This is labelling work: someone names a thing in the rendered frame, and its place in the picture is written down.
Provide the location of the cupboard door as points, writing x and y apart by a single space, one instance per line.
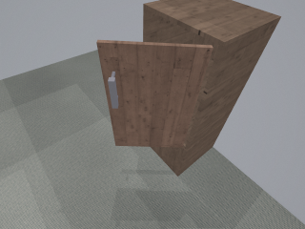
157 86

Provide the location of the handle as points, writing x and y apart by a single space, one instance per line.
113 91

